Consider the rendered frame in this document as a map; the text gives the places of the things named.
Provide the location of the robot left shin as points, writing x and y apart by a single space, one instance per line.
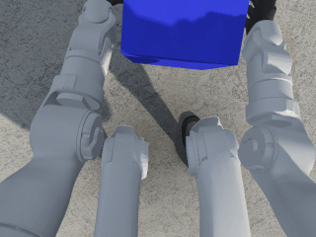
108 148

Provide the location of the robot left forearm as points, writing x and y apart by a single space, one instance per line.
86 62

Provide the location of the robot right forearm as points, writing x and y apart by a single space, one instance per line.
269 79

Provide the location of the robot right shin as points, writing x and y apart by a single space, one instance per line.
230 137

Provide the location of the right robot upper arm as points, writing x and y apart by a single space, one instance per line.
280 160

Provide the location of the left robot upper arm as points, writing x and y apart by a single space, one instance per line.
34 200

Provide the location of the right robot hand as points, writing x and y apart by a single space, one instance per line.
262 10

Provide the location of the robot shin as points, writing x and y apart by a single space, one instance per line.
108 148
230 137

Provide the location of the carton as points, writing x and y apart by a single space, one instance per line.
191 34

